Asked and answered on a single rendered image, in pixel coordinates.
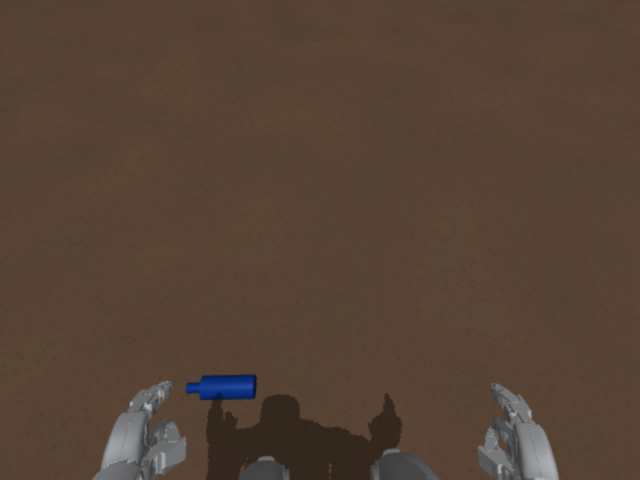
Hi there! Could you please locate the right robot hand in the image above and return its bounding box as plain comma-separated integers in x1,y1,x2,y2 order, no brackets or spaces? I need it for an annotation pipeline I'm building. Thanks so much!
478,383,559,480

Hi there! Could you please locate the bottle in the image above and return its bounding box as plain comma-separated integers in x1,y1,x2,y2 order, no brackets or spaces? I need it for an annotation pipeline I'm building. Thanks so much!
186,375,256,400

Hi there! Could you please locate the left robot hand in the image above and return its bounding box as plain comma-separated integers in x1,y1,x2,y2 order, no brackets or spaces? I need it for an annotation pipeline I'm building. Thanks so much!
100,380,186,480

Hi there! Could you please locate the left robot arm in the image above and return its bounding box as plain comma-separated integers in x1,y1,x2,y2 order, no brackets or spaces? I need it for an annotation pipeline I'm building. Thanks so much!
92,463,145,480

